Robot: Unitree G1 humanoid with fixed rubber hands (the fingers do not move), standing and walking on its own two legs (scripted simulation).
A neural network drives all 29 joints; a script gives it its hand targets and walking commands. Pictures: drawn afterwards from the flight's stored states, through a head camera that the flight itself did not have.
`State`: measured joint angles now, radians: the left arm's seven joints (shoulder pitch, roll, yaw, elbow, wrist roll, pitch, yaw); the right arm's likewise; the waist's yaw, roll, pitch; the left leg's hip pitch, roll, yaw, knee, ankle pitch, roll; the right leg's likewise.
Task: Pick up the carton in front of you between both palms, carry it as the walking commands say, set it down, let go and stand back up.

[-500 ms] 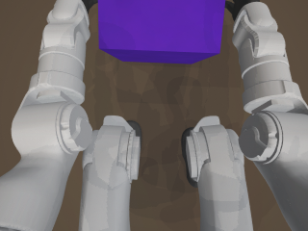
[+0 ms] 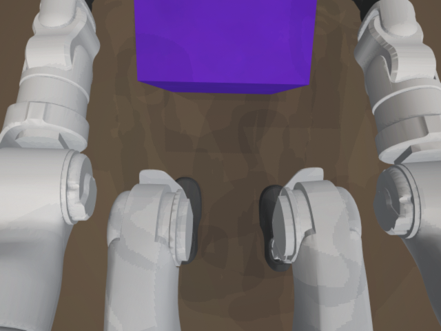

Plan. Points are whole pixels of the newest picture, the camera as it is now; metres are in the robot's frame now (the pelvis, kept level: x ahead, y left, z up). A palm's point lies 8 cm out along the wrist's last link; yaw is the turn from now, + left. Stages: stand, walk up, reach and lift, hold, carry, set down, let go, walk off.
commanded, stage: set down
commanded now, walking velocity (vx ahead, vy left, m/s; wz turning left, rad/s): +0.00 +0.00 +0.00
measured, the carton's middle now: (224, 24) +0.54 +0.02 -0.24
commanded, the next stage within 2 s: let go in 0.92 s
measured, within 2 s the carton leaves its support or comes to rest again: neither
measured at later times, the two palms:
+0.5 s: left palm out of the picture +0.55 +0.22 +0.02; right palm out of the picture +0.55 -0.17 +0.02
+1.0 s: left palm out of the picture +0.54 +0.23 +0.17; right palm out of the picture +0.54 -0.17 +0.17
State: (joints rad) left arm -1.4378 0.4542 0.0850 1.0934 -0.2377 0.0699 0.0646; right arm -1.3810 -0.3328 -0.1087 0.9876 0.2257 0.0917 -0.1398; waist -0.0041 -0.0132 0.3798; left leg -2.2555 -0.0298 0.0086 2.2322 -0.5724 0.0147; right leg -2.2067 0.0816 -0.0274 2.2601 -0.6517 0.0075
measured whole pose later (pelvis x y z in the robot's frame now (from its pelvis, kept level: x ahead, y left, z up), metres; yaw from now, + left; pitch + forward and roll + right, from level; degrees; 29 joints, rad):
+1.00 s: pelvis +0.03 +0.01 +0.27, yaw +0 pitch +46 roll -2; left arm -1.13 0.31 0.30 0.92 0.02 0.14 -0.02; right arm -1.08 -0.22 -0.30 0.84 0.00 0.14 -0.05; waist 0.00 0.00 -0.06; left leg -1.65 -0.05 -0.03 1.17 -0.33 0.01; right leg -1.61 0.07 0.03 1.18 -0.38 0.01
